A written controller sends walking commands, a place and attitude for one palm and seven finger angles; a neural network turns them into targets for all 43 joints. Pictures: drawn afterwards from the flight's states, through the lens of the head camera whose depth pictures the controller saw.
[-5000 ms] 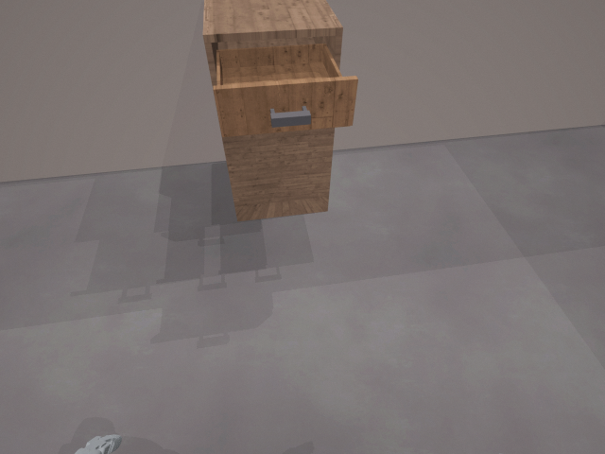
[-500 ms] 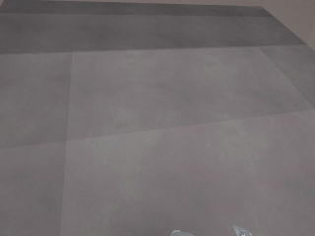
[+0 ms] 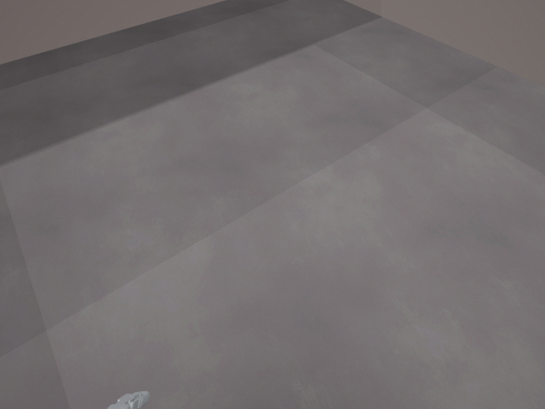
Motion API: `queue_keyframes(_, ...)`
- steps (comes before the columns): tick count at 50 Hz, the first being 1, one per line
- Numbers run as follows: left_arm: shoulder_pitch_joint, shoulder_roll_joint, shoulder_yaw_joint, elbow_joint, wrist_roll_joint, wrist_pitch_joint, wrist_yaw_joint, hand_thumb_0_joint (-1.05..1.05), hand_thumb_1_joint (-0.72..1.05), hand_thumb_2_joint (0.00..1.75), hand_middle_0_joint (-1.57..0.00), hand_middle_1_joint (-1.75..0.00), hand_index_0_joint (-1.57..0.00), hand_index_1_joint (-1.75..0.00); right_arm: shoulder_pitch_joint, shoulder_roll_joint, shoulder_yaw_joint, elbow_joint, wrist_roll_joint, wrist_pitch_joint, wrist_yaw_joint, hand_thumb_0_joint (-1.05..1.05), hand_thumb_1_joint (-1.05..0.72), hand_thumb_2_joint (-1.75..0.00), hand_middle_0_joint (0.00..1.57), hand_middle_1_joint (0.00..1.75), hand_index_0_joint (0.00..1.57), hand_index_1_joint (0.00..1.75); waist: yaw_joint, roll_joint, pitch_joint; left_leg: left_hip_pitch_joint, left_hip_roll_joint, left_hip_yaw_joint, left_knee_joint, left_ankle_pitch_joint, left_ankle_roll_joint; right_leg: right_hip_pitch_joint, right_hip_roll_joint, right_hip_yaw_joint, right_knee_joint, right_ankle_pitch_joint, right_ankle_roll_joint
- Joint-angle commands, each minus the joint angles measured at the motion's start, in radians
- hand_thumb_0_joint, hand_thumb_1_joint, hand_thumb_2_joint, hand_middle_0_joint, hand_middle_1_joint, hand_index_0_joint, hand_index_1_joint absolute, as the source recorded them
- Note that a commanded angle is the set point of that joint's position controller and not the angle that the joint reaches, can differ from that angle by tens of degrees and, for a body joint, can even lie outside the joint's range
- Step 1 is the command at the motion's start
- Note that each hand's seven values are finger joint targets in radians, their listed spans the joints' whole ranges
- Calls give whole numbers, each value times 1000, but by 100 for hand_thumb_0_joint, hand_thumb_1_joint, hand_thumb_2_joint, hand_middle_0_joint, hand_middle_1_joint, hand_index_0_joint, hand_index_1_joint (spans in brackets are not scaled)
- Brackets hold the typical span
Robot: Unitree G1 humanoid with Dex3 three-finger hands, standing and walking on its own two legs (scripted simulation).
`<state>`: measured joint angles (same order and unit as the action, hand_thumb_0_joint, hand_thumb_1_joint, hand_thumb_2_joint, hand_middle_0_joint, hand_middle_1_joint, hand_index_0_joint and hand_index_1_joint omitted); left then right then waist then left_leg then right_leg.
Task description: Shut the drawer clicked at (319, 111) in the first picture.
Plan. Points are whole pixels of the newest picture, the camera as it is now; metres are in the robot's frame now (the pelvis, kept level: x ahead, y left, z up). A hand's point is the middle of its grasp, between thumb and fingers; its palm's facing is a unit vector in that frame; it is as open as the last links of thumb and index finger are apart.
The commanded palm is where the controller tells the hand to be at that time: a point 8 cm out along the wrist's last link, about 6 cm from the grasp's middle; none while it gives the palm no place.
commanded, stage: walk to a spot facing it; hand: left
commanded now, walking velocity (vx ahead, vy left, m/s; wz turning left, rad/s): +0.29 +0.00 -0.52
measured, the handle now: out of the picture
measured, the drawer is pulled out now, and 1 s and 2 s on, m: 0.28 0.28 0.28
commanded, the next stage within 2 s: turn to face it in 0.30 s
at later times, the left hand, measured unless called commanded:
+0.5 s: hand out of the picture +0.07 +0.16 -0.17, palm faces -0.01 -0.99 -0.15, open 7.3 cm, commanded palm none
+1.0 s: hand (142, 333) +0.27 +0.26 -0.16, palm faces +0.17 -0.96 -0.20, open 7.3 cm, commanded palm none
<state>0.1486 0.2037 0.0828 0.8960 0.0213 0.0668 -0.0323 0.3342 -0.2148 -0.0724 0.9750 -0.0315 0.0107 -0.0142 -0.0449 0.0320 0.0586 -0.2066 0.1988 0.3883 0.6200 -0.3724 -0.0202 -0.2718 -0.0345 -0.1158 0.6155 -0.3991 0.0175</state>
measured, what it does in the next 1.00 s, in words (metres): walks ahead: left foot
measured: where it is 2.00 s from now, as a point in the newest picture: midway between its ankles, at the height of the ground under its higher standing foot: outside the picture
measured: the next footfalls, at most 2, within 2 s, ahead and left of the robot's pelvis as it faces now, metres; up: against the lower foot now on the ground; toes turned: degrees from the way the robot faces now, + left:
left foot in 0.54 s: +0.30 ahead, +0.07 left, +0.00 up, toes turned +0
right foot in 1.44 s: +0.26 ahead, -0.13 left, +0.00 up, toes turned +26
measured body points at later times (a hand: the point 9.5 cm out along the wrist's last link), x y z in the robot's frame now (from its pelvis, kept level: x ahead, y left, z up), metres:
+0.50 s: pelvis +0.13 +0.00 +0.00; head +0.15 +0.01 +0.45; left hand +0.08 +0.21 -0.16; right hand +0.21 -0.25 -0.13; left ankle +0.25 +0.08 -0.71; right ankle -0.01 -0.10 -0.73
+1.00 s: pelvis +0.19 +0.04 +0.02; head +0.21 +0.08 +0.46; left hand +0.26 +0.31 -0.14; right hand +0.24 -0.20 -0.12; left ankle +0.26 +0.07 -0.73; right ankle +0.19 -0.16 -0.64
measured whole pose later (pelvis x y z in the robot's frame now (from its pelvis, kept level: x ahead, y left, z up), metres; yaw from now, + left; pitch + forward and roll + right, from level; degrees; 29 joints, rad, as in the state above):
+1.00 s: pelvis +0.19 +0.04 +0.02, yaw +7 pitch +2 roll -4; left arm 0.16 0.23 0.10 0.94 0.02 0.05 0.03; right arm 0.29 -0.16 -0.07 0.98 -0.02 0.02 -0.01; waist -0.04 -0.01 -0.01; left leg -0.32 -0.12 -0.08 0.37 -0.07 0.14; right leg -0.49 -0.04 0.04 1.03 -0.30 0.09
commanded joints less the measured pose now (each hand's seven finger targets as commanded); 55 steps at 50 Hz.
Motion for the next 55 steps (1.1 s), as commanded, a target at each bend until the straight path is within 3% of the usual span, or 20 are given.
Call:
queue_keyframes(1, 289, 306, 60, 10, -10, -55, 39, 0, 90, 90, -20, -30, -20, -30, -179, -88, 0, -177, 8, -7, 17, 0, -90, -90, 20, 30, 20, 30, 191, -376, -86, -556, -55, -244, 488, -301, -48, 345, -383, 657, -422, -13, -228)
queue_keyframes(2, 248, 271, 55, 3, -13, -58, 45, 0, 90, 90, -20, -30, -20, -30, -194, -101, -8, -179, 5, -5, 21, 0, -90, -90, 20, 30, 20, 30, 157, -243, -12, -581, -30, -325, 531, -197, -38, 283, -367, 566, -441, -104, -240)
queue_keyframes(3, 199, 242, 50, -7, -13, -70, 46, 0, 90, 90, -20, -30, -20, -30, -193, -96, -11, -163, 7, -7, 25, 0, -90, -90, 20, 30, 20, 30, 135, -276, -6, -567, -28, -337, 564, -90, -33, 239, -306, 557, -456, -142, -206)
queue_keyframes(6, 120, 147, 13, -16, -12, -101, 42, 0, 90, 90, -20, -30, -20, -30, -117, -101, -20, -94, -4, -13, 30, 0, -90, -90, 20, 30, 20, 30, 51, -152, 50, -474, -21, -348, 526, 102, -57, 137, -204, 344, -432, 131, -156)
queue_keyframes(7, 138, 138, 8, -10, -12, -113, 38, 0, 90, 90, -20, -30, -20, -30, -96, -89, -16, -81, -5, -15, 29, 0, -90, -90, 20, 30, 20, 30, 44, -133, 42, -457, -31, -340, 513, 124, -65, 141, -187, 309, -417, 269, -155)
queue_keyframes(10, 211, 125, 1, 29, -9, -133, 37, 0, 90, 90, -20, -30, -20, -30, -93, -68, -12, -67, 0, -17, 27, 0, -90, -90, 20, 30, 20, 30, 43, -125, 19, -463, -52, -335, 475, 148, -75, 201, -170, 278, -382, 503, -162)
queue_keyframes(16, 304, 94, -15, 96, -4, -145, 51, 0, 90, 90, -20, -30, -20, -30, -210, -45, 2, -91, 7, -26, 30, 0, -90, -90, 20, 30, 20, 30, 72, -138, 24, -520, -66, -328, 371, 177, -61, 290, -181, 289, -368, 601, -191)
queue_keyframes(20, 337, 80, -24, 143, 4, -143, 64, 0, 90, 90, -20, -30, -20, -30, -286, -20, 14, -100, 14, -37, 35, 0, -90, -90, 20, 30, 20, 30, 90, -135, 52, -447, -91, -301, 206, 140, -35, 307, -194, 289, -349, 693, -191)
queue_keyframes(22, 325, 81, -26, 160, 6, -141, 72, 0, 90, 90, -20, -30, -20, -30, -271, -7, 22, -82, 19, -42, 32, 0, -90, -90, 20, 30, 20, 30, 75, -149, 54, -346, -118, -288, 106, 127, -10, 293, -194, 237, -303, 830, -165)
queue_keyframes(24, 298, 90, -25, 172, 3, -140, 76, 0, 90, 90, -20, -30, -20, -30, -147, -13, 23, -32, 20, -48, 18, 0, -90, -90, 20, 30, 20, 30, 21, -154, 5, -169, -189, -256, -3, 195, 20, 285, -156, 154, -174, 994, -117)
queue_keyframes(25, 289, 87, -26, 178, 0, -137, 80, 0, 90, 90, -20, -30, -20, -30, -20, -40, 15, 10, 18, -52, 13, 0, -90, -90, 20, 30, 20, 30, -28, -119, -47, -17, -193, -291, -96, 316, 33, 254, -137, 129, -16, 951, -79)
queue_keyframes(26, 308, 66, -25, 170, -13, -130, 79, 0, 90, 90, -20, -30, -20, -30, 101, -105, 5, 36, 9, -57, 4, 0, -90, -90, 20, 30, 20, 30, -61, 7, -153, 182, -91, -398, -99, 610, 71, 140, -70, 75, 186, 678, -37)
queue_keyframes(27, 393, 13, -33, 167, -31, -122, 75, 0, 90, 90, -20, -30, -20, -30, 146, -190, -7, 38, 6, -58, -3, 0, -90, -90, 20, 30, 20, 30, -31, 243, -258, 371, 179, -724, -127, 978, 200, -96, 58, 32, 476, -54, 5)
queue_keyframes(28, 386, 27, -33, 156, -23, -112, 81, 0, 90, 90, -20, -30, -20, -30, 115, -195, 0, 34, 23, -39, -7, 0, -90, -90, 20, 30, 20, 30, -4, 211, -263, 263, 231, -800, -220, 936, 268, -91, 51, 120, 616, -251, -5)
queue_keyframes(29, 341, 36, -29, 161, -12, -99, 84, 0, 90, 90, -20, -30, -20, -30, 25, -161, 5, 18, 24, -35, -9, 0, -90, -90, 20, 30, 20, 30, 17, 152, -167, 126, 188, -768, -298, 659, 251, -119, 15, 144, 647, -189, -2)
queue_keyframes(31, 225, 32, -15, 129, 0, -82, 66, 0, 90, 90, -20, -30, -20, -30, -65, -102, 17, -22, 20, -32, -11, 0, -90, -90, 20, 30, 20, 30, 33, 71, 2, -99, 109, -736, -371, 380, 212, -177, -40, 149, 641, -69, 15)
queue_keyframes(34, 251, 14, -6, 124, 0, -54, 60, 0, 90, 90, -20, -30, -20, -30, -115, -93, 12, -39, 21, -33, -10, 0, -90, -90, 20, 30, 20, 30, 74, 46, -41, -151, 30, -630, -401, 261, 165, -142, -45, 138, 561, 36, 29)
queue_keyframes(38, 222, 37, 18, 91, 8, -36, 61, 0, 90, 90, -20, -30, -20, -30, -104, -113, -13, -57, 19, -21, -3, 0, -90, -90, 20, 30, 20, 30, 70, 52, -82, -124, -11, -662, -434, 79, 123, -207, -38, 139, 550, 123, 46)
queue_keyframes(45, 81, 88, 34, 11, 8, -32, 64, 0, 90, 90, -20, -30, -20, -30, -36, -133, -37, -59, 16, -8, -2, 0, -90, -90, 20, 30, 20, 30, 31, 77, -72, -23, -25, -809, -431, -11, 104, -321, -28, 170, 474, 128, 71)
queue_keyframes(55, 3, 128, 30, -42, -2, -32, 67, 0, 90, 90, -20, -30, -20, -30, 24, -161, -55, -58, 13, 6, -6, 0, -90, -90, 20, 30, 20, 30, 0, 101, -126, 114, -53, -955, -394, 103, 112, -302, 23, 202, 329, 31, 64)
